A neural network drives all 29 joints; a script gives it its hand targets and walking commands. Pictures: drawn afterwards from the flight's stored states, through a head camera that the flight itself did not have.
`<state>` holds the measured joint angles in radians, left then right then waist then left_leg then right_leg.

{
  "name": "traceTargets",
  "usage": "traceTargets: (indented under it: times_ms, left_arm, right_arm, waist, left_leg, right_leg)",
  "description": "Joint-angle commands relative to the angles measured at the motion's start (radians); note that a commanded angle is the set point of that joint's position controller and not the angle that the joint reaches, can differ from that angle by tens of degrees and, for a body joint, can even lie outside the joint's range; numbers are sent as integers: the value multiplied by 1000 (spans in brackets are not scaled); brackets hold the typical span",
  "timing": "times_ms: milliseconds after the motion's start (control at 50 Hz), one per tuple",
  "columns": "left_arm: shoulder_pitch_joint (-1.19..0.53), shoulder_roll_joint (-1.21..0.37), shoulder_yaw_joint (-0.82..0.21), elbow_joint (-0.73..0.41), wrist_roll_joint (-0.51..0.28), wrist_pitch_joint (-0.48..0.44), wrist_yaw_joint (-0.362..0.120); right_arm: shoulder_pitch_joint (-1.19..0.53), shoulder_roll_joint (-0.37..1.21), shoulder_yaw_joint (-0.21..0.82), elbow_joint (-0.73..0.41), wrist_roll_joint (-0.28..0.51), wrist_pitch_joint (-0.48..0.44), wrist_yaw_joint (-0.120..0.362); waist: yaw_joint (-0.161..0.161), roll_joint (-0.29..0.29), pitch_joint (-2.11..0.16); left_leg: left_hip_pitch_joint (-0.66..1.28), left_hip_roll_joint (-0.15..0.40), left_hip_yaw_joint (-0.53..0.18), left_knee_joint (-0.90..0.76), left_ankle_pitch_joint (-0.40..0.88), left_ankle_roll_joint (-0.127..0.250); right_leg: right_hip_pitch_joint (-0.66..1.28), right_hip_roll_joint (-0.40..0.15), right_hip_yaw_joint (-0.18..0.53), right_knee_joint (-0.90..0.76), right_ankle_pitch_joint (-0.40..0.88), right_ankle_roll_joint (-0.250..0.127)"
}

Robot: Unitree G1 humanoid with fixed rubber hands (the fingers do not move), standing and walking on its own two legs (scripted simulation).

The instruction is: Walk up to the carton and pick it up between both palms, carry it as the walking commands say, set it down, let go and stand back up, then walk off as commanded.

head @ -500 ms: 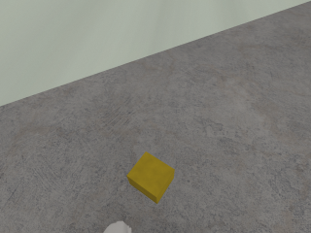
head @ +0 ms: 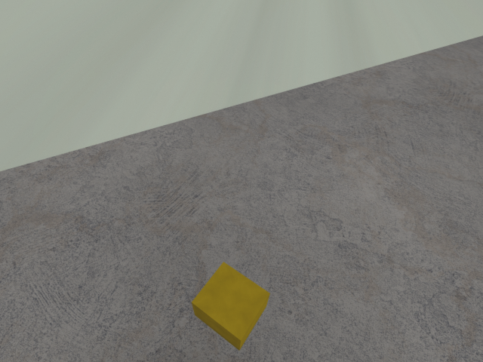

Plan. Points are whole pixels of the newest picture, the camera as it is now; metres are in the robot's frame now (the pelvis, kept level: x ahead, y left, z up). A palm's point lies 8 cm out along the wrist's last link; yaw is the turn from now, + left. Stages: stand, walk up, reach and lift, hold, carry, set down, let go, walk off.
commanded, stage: walk up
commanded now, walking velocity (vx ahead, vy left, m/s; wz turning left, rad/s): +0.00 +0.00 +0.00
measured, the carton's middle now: (231, 304) +0.45 +0.03 -0.70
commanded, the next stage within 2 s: none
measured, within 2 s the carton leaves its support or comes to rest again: neither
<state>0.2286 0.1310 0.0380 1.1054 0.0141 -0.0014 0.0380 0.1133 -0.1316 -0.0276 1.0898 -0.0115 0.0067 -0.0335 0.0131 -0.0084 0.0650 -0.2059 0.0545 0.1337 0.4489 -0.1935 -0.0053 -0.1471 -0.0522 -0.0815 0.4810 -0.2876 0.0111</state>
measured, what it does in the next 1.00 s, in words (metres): steps to the left, turning right: left foot, then right foot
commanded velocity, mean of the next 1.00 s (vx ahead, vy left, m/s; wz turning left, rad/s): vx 0.04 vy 0.23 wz -0.36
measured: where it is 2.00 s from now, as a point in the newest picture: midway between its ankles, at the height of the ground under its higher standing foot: outside the picture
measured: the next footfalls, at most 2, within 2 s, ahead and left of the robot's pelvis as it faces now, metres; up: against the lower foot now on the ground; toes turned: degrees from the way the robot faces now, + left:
left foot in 0.44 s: +0.12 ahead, +0.24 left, +0.00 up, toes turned -11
right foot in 0.76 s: +0.04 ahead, +0.11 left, +0.00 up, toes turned -30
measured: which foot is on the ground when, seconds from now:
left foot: down 0.00-0.08, up 0.10-0.42, down 0.44-0.76, up 0.78-0.96, down 0.98-1.00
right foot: down 0.00-0.44, up 0.46-0.74, down 0.76-1.00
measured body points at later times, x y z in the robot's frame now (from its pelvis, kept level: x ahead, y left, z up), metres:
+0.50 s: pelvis +0.02 +0.13 -0.01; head +0.09 +0.14 +0.43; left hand +0.04 +0.41 -0.16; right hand +0.07 -0.14 -0.14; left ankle +0.08 +0.25 -0.74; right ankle -0.02 -0.08 -0.72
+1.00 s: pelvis +0.09 +0.25 -0.01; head +0.12 +0.25 +0.44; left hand +0.26 +0.42 -0.17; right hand -0.03 +0.04 -0.16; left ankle +0.14 +0.36 -0.74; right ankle +0.01 +0.13 -0.74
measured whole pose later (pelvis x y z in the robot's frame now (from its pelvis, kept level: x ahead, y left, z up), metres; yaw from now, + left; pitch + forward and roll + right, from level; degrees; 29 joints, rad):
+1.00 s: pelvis +0.09 +0.25 -0.01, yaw -25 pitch +0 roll -1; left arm 0.11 0.16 0.07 1.05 0.01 0.03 0.03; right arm 0.31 -0.16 -0.04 1.05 -0.04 0.01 -0.03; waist -0.04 -0.01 0.08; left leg -0.28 0.08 0.11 0.60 -0.31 -0.04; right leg -0.23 -0.06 -0.07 0.58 -0.34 0.03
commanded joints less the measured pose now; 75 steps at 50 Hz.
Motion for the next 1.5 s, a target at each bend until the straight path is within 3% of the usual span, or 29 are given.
traceTargets:
  times_ms: [0, 60, 80, 100, 180, 260, 340, 400, 420, 440, 460, 540, 700, 720, 760, 780, 840, 920, 960, 1000, 1060, 1100, 1160, 1240, 1280, 1340, 1380, 1420, 1480]
  left_arm:
    - [102, 96, 15, -13, -4, -14, 4]
    - [146, 91, -13, -7, 8, -7, 0]
    - [291, 276, 58, -18, 46, 18, 32]
    - [350, 374, 103, 4, 45, 31, 60]
    - [185, 281, 109, -100, 37, 11, 31]
    - [225, 274, 129, -105, 41, -1, 20]
    - [172, 336, 156, -129, 38, 10, 32]
    - [63, 297, 144, -152, 31, 19, 28]
    - [146, 232, 119, -148, 30, 12, 25]
    - [107, 148, 83, -190, 27, 16, 31]
    - [19, 139, 90, -226, 13, 25, 48]
    - [99, 177, 102, -144, 20, 43, 8]
    - [11, 72, 25, -133, 5, 35, 22]
    - [68, 116, 40, -128, 2, 30, 23]
    - [114, 310, 77, -118, 7, 24, 31]
    - [149, 279, 80, -119, 2, 18, 34]
    - [-66, 189, 63, -164, 11, 7, 20]
    - [-134, 199, 61, -96, 0, 19, 0]
    - [-130, 189, 60, -99, -1, 22, 0]
    - [-114, 146, 46, -140, -11, 30, -8]
    - [-140, 146, 69, -124, -11, 50, -12]
    - [-147, 140, 66, -99, -4, 51, -30]
    - [-134, 135, 52, -93, 1, 62, -51]
    - [-175, 115, 35, -93, 2, 42, -35]
    - [-155, 93, 24, -96, 2, 37, -36]
    - [-70, 123, 39, -60, -22, 25, -22]
    - [-25, 143, 36, -67, -14, 0, -17]
    - [-68, 239, 62, -67, -10, 15, -12]
    - [-56, 157, 25, -78, 3, 3, 1]
  right_arm:
    - [43, -71, -10, -14, 3, -9, 3]
    - [91, -106, -36, 2, -31, 4, -5]
    - [45, -255, -69, -53, -64, 36, 20]
    - [-14, -209, -58, -114, -85, 51, 35]
    - [-12, -182, -51, -204, -44, 39, 70]
    - [3, -131, -36, -263, -16, 41, 89]
    - [-2, -152, -53, -289, -13, 48, 68]
    - [169, -159, -51, -244, -10, 33, 51]
    - [233, -226, -83, -208, -22, 25, 42]
    - [266, -369, -114, -241, -35, 17, 46]
    - [271, -349, -97, -226, -28, 21, 50]
    - [59, -219, -58, -258, -51, 3, 7]
    - [196, -146, -24, -131, -25, 15, 0]
    - [196, -163, -34, -132, -12, 18, 0]
    - [218, -97, -27, -154, 16, 8, 4]
    - [114, -147, -32, -172, 1, 18, 5]
    - [192, -123, -47, -113, -11, 26, 24]
    - [191, -114, -28, -78, -24, -8, 5]
    - [233, -133, -37, -84, -28, -27, -4]
    - [308, -218, -26, -69, -27, -41, -14]
    - [230, -210, -21, -87, -34, -51, -21]
    - [244, -228, -46, -63, -39, -44, -37]
    - [252, -185, -50, -58, -34, -27, -14]
    - [290, -211, -51, -16, -40, -39, -18]
    - [344, -186, -49, -1, -29, -31, -8]
    - [257, -194, -44, -18, -25, -36, -18]
    - [229, -176, -37, -32, -1, -31, -10]
    - [211, -108, -17, -68, 2, -11, -14]
    - [217, -46, -11, -17, -7, 6, -17]
  waist:
    - [8, 12, -28]
    - [-9, -23, -23]
    - [81, 60, 104]
    - [110, -66, 107]
    - [21, -210, -8]
    - [40, -277, -37]
    - [42, -313, -59]
    - [-57, -197, -117]
    - [-55, -49, -170]
    - [-108, 269, -194]
    - [-136, 345, -229]
    - [-7, 190, -79]
    - [9, 149, -65]
    - [29, 107, -128]
    - [52, -281, -96]
    - [105, -185, -112]
    - [-18, -216, -13]
    - [-35, -177, -10]
    - [-44, -52, -8]
    - [-71, 377, -97]
    - [-46, 228, -100]
    - [-55, 157, -79]
    - [-55, 238, -26]
    - [-83, 152, 19]
    - [-89, 144, 8]
    - [-30, 166, -57]
    - [-11, 168, -145]
    - [-41, -220, -58]
    - [-26, -60, -1]
  left_leg:
    - [55, 83, -87, -102, 123, -3]
    - [56, 81, -45, -82, 38, -26]
    - [-260, -32, 81, 211, -222, -53]
    - [-475, 18, -61, 450, -297, -69]
    - [-448, 50, -150, 582, -66, -76]
    - [-345, 37, -147, 425, -138, -87]
    - [-162, -6, -109, 234, -161, -71]
    - [123, -13, -76, -68, -4, -28]
    - [284, 37, -77, -114, -89, -22]
    - [329, 306, -361, -203, -187, 73]
    - [167, 362, -405, -215, -166, 174]
    - [-29, 219, -213, -183, -44, 160]
    - [-53, 182, -147, -52, 270, 186]
    - [-84, 170, -130, -48, 214, 139]
    - [-384, 22, -33, 257, -288, -14]
    - [-333, 47, -98, 388, -326, -23]
    - [-301, 58, -146, 485, -199, -82]
    - [-68, -18, 26, 155, -73, -75]
    - [38, 42, -8, -10, 129, -71]
    - [117, 331, -377, -119, 550, 81]
    - [62, 365, -388, -125, 526, 194]
    - [116, 320, -323, -118, 415, 151]
    - [66, 299, -337, -281, -394, 106]
    - [139, 275, -242, -255, -66, 129]
    - [68, 307, -271, -302, -232, 119]
    - [160, 237, -143, -70, 518, 104]
    - [71, 224, -129, -41, 389, 45]
    - [-60, 74, -2, 64, -36, -22]
    - [2, 55, -33, 40, -115, -17]
  right_leg:
    - [-18, -86, 70, -159, 189, -12]
    - [-3, -112, 114, -230, 104, -2]
    - [43, -346, 462, -257, 160, -70]
    - [115, -494, 662, -297, 282, -136]
    - [35, -275, 408, -239, 81, -72]
    - [-7, -256, 339, -174, 418, -92]
    - [-126, -219, 365, -193, 270, -93]
    - [-281, -166, 346, -94, 118, -31]
    - [-346, -66, 236, 25, -24, 3]
    - [-508, 51, 87, 269, -239, 49]
    - [-461, 52, 54, 477, -376, 33]
    - [-439, -4, 62, 713, -223, -13]
    - [-116, 25, -38, 86, -72, -60]
    - [37, -11, 5, -82, 60, -74]
    - [170, -476, 468, -234, 468, -203]
    - [115, -495, 470, -194, 650, -275]
    - [-5, -322, 281, -242, 334, -195]
    - [-102, -107, 34, -105, 181, -96]
    - [-160, -101, 82, -12, 137, -53]
    - [-251, 54, 20, 249, -214, 29]
    - [-291, 57, 133, 531, -303, 19]
    - [-344, 27, 146, 559, -200, 40]
    - [-409, 18, 94, 478, -112, 33]
    - [-328, 51, 15, 220, -124, 54]
    - [-237, 29, 3, 121, -107, 26]
    - [-133, 67, -19, -39, 61, 17]
    - [60, -19, 42, -144, 228, 5]
    - [15, -130, 167, -160, 318, -48]
    - [-66, -182, 234, -202, 301, -98]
